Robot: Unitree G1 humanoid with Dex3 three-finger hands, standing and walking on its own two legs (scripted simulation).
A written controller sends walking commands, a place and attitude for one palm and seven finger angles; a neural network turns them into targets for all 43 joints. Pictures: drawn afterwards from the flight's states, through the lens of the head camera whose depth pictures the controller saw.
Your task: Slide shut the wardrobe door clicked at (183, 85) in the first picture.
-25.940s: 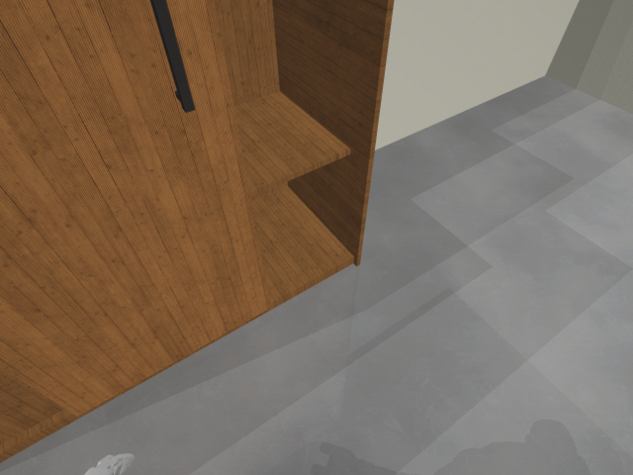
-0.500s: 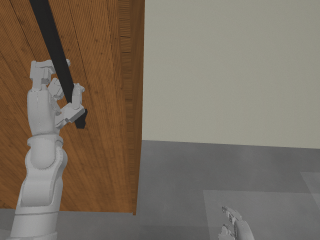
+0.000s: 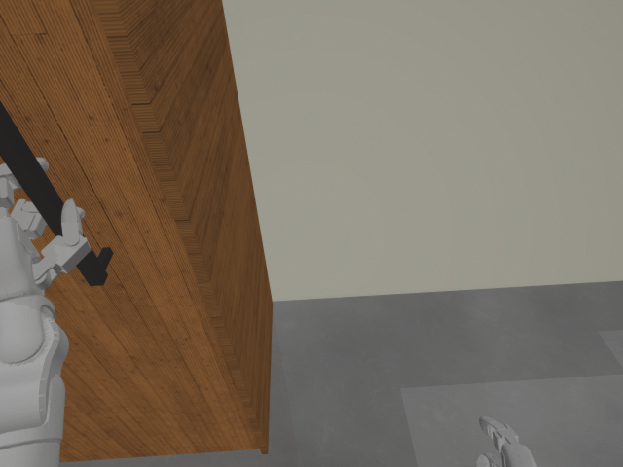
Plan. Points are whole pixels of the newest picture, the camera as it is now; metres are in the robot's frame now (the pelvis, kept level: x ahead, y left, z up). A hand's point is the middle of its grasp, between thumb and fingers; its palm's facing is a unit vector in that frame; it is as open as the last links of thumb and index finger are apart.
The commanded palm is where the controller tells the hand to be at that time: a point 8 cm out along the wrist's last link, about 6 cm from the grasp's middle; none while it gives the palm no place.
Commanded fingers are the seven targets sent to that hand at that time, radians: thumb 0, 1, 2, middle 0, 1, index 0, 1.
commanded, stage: stop walking and hold the door there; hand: left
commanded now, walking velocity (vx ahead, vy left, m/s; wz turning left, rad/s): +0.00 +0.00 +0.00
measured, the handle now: (40, 167) +0.33 +0.30 +0.27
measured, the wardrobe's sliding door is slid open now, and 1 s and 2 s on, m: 0.00 0.00 0.00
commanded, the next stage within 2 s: loosen the grip on the handle in 0.12 s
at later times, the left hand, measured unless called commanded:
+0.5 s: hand (64, 236) +0.29 +0.28 +0.21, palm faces +0.57 -0.81 -0.11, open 11.1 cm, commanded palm +0.24 +0.31 +0.20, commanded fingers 0.00 -0.55 0.20 -0.38 -1.32 -0.38 -1.32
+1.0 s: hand (61, 234) +0.29 +0.29 +0.21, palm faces +0.53 -0.84 -0.13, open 14.6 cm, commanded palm +0.25 +0.34 +0.20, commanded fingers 0.00 -0.55 0.20 -0.25 -1.15 -0.25 -1.15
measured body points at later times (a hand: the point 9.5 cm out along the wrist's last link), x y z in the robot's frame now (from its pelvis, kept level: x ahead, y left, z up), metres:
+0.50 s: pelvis -0.04 +0.01 -0.01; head -0.05 -0.01 +0.44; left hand +0.26 +0.32 +0.22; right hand +0.15 -0.22 -0.09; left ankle +0.00 +0.11 -0.74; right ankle +0.00 -0.07 -0.74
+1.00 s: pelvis +0.01 +0.03 -0.01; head -0.01 +0.02 +0.44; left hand +0.26 +0.33 +0.21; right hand +0.21 -0.17 -0.10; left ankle +0.01 +0.11 -0.74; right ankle +0.00 -0.07 -0.74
